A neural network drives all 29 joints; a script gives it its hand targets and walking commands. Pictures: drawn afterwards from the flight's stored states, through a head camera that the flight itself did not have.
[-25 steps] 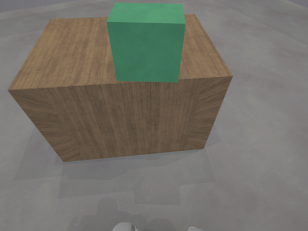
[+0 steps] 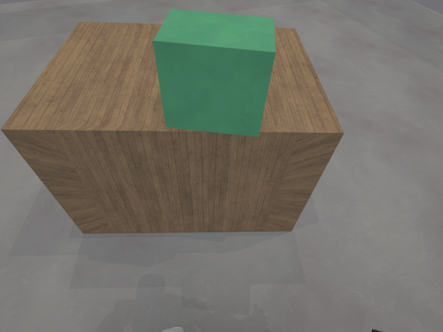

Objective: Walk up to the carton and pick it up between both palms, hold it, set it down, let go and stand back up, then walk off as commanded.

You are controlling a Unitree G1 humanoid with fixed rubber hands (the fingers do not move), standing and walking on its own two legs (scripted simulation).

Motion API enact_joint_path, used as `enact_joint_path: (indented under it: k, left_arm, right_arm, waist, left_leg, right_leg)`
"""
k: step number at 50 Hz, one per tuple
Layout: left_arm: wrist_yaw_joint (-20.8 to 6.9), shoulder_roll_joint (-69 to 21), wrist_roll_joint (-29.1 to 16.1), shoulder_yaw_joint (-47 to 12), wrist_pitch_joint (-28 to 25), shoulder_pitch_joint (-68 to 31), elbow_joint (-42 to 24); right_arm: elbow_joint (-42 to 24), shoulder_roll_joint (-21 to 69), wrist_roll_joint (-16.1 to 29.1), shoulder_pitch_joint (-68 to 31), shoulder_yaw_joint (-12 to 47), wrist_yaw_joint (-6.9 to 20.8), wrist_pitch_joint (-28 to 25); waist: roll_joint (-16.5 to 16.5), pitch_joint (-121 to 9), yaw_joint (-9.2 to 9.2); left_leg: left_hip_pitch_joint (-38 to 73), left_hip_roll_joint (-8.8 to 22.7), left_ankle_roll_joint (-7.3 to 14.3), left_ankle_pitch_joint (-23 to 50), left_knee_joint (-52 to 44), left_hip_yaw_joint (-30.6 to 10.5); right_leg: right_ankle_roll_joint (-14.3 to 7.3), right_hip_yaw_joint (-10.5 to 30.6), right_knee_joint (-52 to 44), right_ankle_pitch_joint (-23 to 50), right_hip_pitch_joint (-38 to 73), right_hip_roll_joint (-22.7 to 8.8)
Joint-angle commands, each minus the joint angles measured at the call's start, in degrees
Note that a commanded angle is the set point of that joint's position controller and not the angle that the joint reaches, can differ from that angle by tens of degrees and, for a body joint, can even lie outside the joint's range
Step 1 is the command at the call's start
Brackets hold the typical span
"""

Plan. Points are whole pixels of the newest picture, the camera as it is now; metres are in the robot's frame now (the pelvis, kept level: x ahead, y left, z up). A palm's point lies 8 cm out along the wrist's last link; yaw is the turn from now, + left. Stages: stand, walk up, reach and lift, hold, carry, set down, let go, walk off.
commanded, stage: walk up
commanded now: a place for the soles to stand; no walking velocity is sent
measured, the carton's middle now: (216, 75) +0.75 +0.03 +0.05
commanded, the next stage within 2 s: none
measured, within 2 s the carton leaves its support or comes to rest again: neither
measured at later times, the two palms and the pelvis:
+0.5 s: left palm out of the picture +0.10 +0.30 -0.09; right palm out of the picture +0.07 -0.29 -0.09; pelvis +0.01 +0.00 +0.03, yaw +2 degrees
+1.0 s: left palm out of the picture +0.08 +0.28 -0.07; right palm out of the picture +0.11 -0.36 -0.10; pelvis +0.08 -0.04 +0.03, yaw +2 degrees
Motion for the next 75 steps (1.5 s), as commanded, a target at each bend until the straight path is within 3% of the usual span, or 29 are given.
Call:
enact_joint_path:
  k: [1,4,7,16,29,30,32,33,35,37,40,41,42,43,44,45,46,49,50,54,59,62,63,64,65,66,67,70,75]
  left_arm:
    - [1.14,17.68,0.4,3.05,-2.09,-5.83,-2.54]
    - [1.14,14.0,-0.45,2.44,-2.51,-5.06,-1.35]
    - [1.25,13.89,-0.36,1.78,-2.25,-7.02,-0.56]
    - [0.99,12.77,-0.44,1.32,-1.08,-11.34,2.29]
    - [0.26,11.78,0.21,1.65,-1.18,-11.05,4.82]
    - [-1.3,15.55,0.45,3.49,-1.28,-6.18,0.75]
    - [-1.76,14.21,0.82,3.55,-1.01,-6.14,1.6]
    - [-2.22,13.01,0.79,3.14,-1.05,-6.55,0.5]
    - [-2.43,12.71,0.42,4.08,-1.12,-8.3,-0.94]
    - [-2.17,12.51,0.7,4.39,-2.39,-9.0,-2.66]
    - [-2.57,11.87,0.42,4.42,-2.51,-3.23,-1.91]
    - [-2.35,11.14,0.15,5.12,-2.73,4.1,-0.09]
    - [-1.66,12.79,0.2,6.07,-3.04,13.46,3.2]
    - [-0.64,17.93,1.17,7.42,-3.46,20.48,4.42]
    - [-0.11,23.1,1.82,8.18,-3.85,16.9,2.15]
    - [0.06,23.99,1.48,8.23,-3.51,9.06,-0.92]
    - [-0.27,21.62,0.84,7.3,-3.92,5.38,-2.75]
    - [-0.02,14.98,-0.05,5.62,-5.08,5.31,-3.88]
    - [-0.06,15.71,-0.25,5.8,-4.97,5.62,-4.33]
    - [0.05,16.57,-0.17,5.61,-4.73,5.69,-6.58]
    - [-0.24,16.64,-0.39,5.63,-3.74,9.31,-7.68]
    - [0.09,16.71,-0.28,5.07,-3.2,9.07,-9.15]
    - [0.09,14.14,-0.49,4.12,-3.14,9.3,-10.16]
    - [0.36,10.62,-1.17,2.76,-3.13,12.18,-10.33]
    - [0.25,10.73,-1.73,3.37,-2.57,14.85,-10.48]
    - [0.67,17.07,-1.3,4.84,-2.29,14.6,-9.86]
    - [0.24,17.47,-1.07,4.32,-2.75,11.44,-9.66]
    - [-0.38,14.76,-0.97,4.2,-2.57,14.08,-8.44]
    - [-1.32,12.7,0.08,3.88,-2.19,12.51,-7.9]
  right_arm:
    - [0.16,-14.14,0.1,1.15,-3.93,-0.37,-0.79]
    - [0.97,-14.39,0.01,-0.78,-4.11,0.21,-1.67]
    - [1.51,-12.29,0.26,-3.37,-3.39,0.39,-0.58]
    - [6.04,-12.69,-0.26,-5.92,-2.47,0.89,-0.58]
    - [7.48,-11.82,-0.55,-6.56,-1.7,0.85,-1.1]
    - [5.52,-16.46,-1.57,-0.47,-4.48,2.02,-1.87]
    - [6.5,-19.23,-1.97,0.47,-6.05,2.42,-1.53]
    - [5.88,-19.42,-2.24,1.29,-6.65,2.36,-1.39]
    - [4.27,-18.69,-2.84,2.81,-7.33,2.05,-1.64]
    - [3.78,-17.59,-2.79,5.09,-7.17,1.61,-2.03]
    - [0.31,-18.26,-2.53,1.21,-7.22,2.39,-1.72]
    - [-1.56,-17.64,-2.12,-5.61,-6.94,2.6,-1.16]
    - [-2.32,-14.63,-1.87,-9.27,-5.57,2.61,-0.57]
    - [-3.94,-9.25,-1.46,-9.87,-4.1,2.63,-0.2]
    - [-4.01,-8.92,-1.38,-7.5,-3.73,2.43,-0.05]
    - [-2.56,-13.62,-1.0,-4.22,-4.74,2.04,-0.51]
    - [-1.59,-15.02,-1.06,-1.9,-4.72,2.25,-1.14]
    - [0.69,-13.61,-0.28,2.89,-4.57,2.74,-1.69]
    - [0.31,-13.69,-0.32,2.9,-4.42,3.03,-1.59]
    - [-2.67,-12.26,-0.58,-1.1,-3.62,4.18,-1.02]
    - [-5.04,-12.52,-0.84,-6.05,-4.06,4.84,-0.98]
    - [-3.53,-12.92,-1.17,2.69,-4.64,4.23,-1.42]
    - [-1.62,-14.59,-1.73,10.78,-6.02,3.62,-1.77]
    - [-0.64,-18.41,-3.26,15.83,-7.6,2.96,-1.99]
    - [-1.72,-21.3,-2.35,17.08,-8.45,2.3,-1.94]
    - [-3.85,-22.36,0.44,13.76,-8.73,2.24,-1.77]
    - [-4.54,-19.2,0.99,10.12,-8.26,2.02,-1.59]
    - [-6.61,-14.97,0.45,4.58,-6.37,1.75,-2.13]
    - [-8.16,-14.53,-0.42,4.01,-6.18,2.15,-3.36]
  waist:
    - [-4.41,-4.73,-2.36]
    - [-5.34,-12.91,-0.36]
    - [-6.55,-9.82,-0.63]
    - [-3.31,-10.64,-0.22]
    - [3.85,-10.01,-0.57]
    - [3.52,-14.64,-0.76]
    - [9.47,-7.62,-1.58]
    - [12.38,-7.17,-2.5]
    - [9.13,-2.66,-3.9]
    - [6.59,-3.53,-4.92]
    - [11.36,-6.59,-2.14]
    - [13.56,-6.11,3.44]
    - [4.71,-6.02,8.07]
    - [-12.71,-6.06,11.09]
    - [-13.46,-1.66,8.78]
    - [-5.02,1.87,5.62]
    - [-2.69,5.54,3.28]
    - [-5.61,0.76,-0.24]
    - [-7.15,0.8,-0.08]
    - [-10.68,1.71,-0.03]
    - [-9.89,-0.51,2.26]
    - [-5.15,-4.15,-2.74]
    - [1.43,-9.8,-6.06]
    - [13.98,-13.46,-8.69]
    - [16.95,-17.25,-8.21]
    - [11.39,-18.61,-7.67]
    - [6.54,-12.67,-6.55]
    - [5.7,-6.35,-2.46]
    - [7.36,-2.76,-2.11]
  left_leg:
    - [5.93,0.77,2.45,0.7,-8.7,-3.63]
    - [10.7,3.73,4.69,23.85,-11.88,-7.42]
    - [8.11,1.46,3.58,15.47,-11.48,-4.59]
    - [8.81,3.05,3.1,15.02,-21.05,-7.01]
    - [6.38,4.54,2.52,12.15,-29.51,-8.98]
    - [9.57,3.21,5.05,-15.07,-29.85,-10.36]
    - [10.05,7.29,7.57,-29.86,-35.74,-17.41]
    - [12.04,9.86,9.55,-30.53,-38.06,-20.31]
    - [16.23,14.86,13.48,-20.12,-38.09,-27.01]
    - [25.34,15.51,14.91,-4.78,-34.02,-25.16]
    - [15.47,11.84,12.74,-10.96,-33.64,-17.56]
    - [3.94,10.6,10.06,-13.27,-30.7,-13.44]
    - [-8.25,6.22,6.8,-14.37,-18.31,-8.98]
    - [-19.98,-4.3,2.99,-15.63,2.63,-0.78]
    - [-27.3,-9.31,1.36,-9.23,12.87,-4.54]
    - [-22.82,-5.25,1.67,-5.66,11.87,-9.86]
    - [-21.6,-1.52,2.1,-3.49,11.54,-8.14]
    - [-17.82,-0.91,1.47,3.71,11.75,-8.59]
    - [-16.06,-0.43,0.89,4.17,9.22,-7.78]
    - [-11.21,1.07,0.15,5.9,-0.8,-3.98]
    - [-3.61,-0.69,2.04,10.98,-11.33,3.91]
    - [9.01,-3.28,4.72,10.32,-15.24,6.01]
    - [19.66,-4.46,6.03,10.43,-16.62,4.98]
    - [30.17,6.33,10.62,4.57,-22.33,-9.78]
    - [35.75,20.51,17.61,0.36,-28.36,-36.09]
    - [31.04,22.97,20.66,-10.04,-32.72,-41.11]
    - [22.7,21.94,19.25,-8.98,-33.63,-35.4]
    - [14.21,17.16,15.1,3.38,-31.44,-17.71]
    - [7.94,13.41,13.51,3.98,-33.21,-8.42]
  right_leg:
    - [-10.72,18.23,-16.09,7.62,-5.8,-14.09]
    - [-4.23,8.02,-11.42,17.28,1.36,-7.7]
    - [-5.07,10.0,-17.67,8.84,0.94,-9.89]
    - [-3.46,6.22,-20.31,4.31,6.26,-8.53]
    - [-2.63,2.6,-23.33,6.27,13.35,-6.4]
    - [-4.41,1.66,-18.79,-14.28,11.31,-3.47]
    - [-3.7,-0.61,-12.37,-19.73,-0.34,-0.83]
    - [-2.92,-1.25,-7.17,-14.84,-5.24,-0.03]
    - [-2.76,1.84,-2.27,-10.06,-11.71,-2.23]
    - [-2.65,3.29,-6.71,-7.75,-16.72,-3.07]
    - [-2.05,1.45,-7.79,-6.21,-5.47,-2.41]
    - [-3.99,3.02,-15.89,-0.01,7.18,-3.42]
    - [-3.82,2.2,-19.81,2.87,21.94,-1.63]
    - [-4.27,17.2,-30.24,-14.15,28.01,-8.68]
    - [-5.29,38.56,-40.35,-29.69,22.6,-20.16]
    - [-9.28,40.98,-40.96,-30.77,14.94,-23.95]
    - [-12.8,36.3,-39.12,-25.16,11.44,-23.76]
    - [-6.36,16.56,-31.01,13.37,18.64,-15.44]
    - [-7.24,12.6,-30.49,18.36,17.12,-14.58]
    - [-10.77,5.85,-28.23,28.18,14.27,-13.96]
    - [-8.44,3.44,-26.16,29.36,14.22,-12.22]
    - [-7.97,0.71,-11.29,41.31,12.01,-11.19]
    - [-6.67,-0.73,0.46,38.67,8.03,-8.5]
    - [-3.83,-3.75,15.81,25.95,-3.67,-3.31]
    - [-2.69,-0.97,27.04,-10.89,-14.95,7.42]
    - [-4.5,6.08,30.73,-13.91,-12.52,2.62]
    - [-4.64,6.75,31.85,-12.12,-12.69,0.76]
    - [-3.68,8.24,27.46,-4.05,-11.39,-2.51]
    - [-1.19,5.87,12.67,-0.68,-8.22,-3.98]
